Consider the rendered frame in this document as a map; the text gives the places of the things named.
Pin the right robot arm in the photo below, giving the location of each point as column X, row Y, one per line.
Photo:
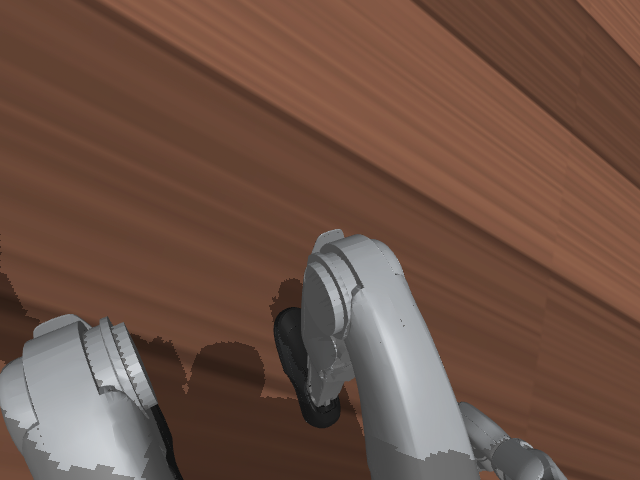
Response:
column 515, row 459

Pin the right robot foot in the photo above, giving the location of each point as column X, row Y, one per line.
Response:
column 293, row 357

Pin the right robot hand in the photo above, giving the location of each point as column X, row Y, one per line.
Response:
column 484, row 434

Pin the left robot foot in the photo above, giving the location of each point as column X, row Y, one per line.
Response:
column 168, row 441

